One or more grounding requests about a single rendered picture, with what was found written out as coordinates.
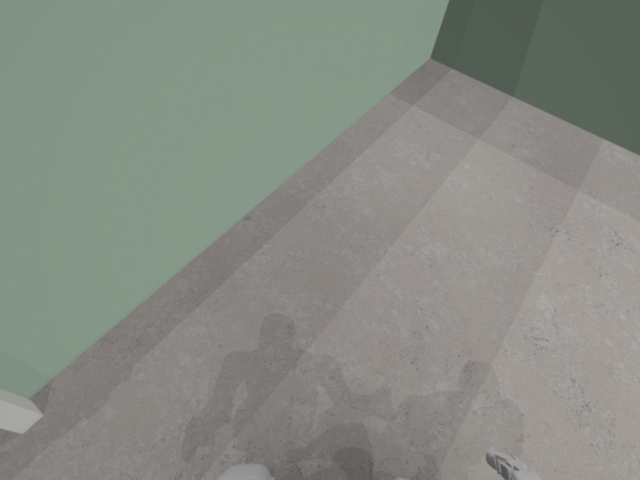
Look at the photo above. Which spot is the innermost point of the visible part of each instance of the right robot hand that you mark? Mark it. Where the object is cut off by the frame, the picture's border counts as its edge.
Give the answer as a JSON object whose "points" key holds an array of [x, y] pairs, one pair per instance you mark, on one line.
{"points": [[511, 468]]}

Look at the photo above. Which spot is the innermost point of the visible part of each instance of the panel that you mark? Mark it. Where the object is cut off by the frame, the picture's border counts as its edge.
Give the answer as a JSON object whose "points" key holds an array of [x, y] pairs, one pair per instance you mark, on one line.
{"points": [[17, 414]]}

